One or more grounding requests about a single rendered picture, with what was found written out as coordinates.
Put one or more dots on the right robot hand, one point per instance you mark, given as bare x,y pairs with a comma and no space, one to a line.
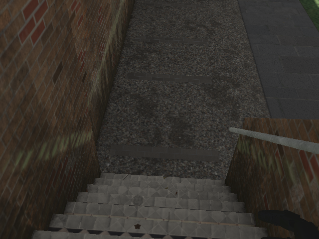
290,221

